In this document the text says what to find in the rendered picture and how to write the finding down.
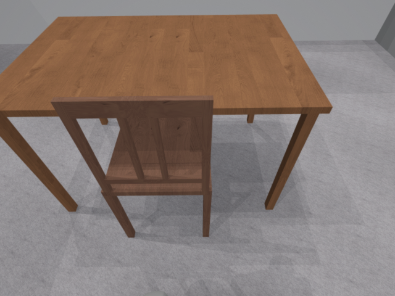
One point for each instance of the table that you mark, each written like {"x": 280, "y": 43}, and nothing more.
{"x": 248, "y": 63}

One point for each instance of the chair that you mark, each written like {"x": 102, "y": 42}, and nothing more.
{"x": 163, "y": 147}

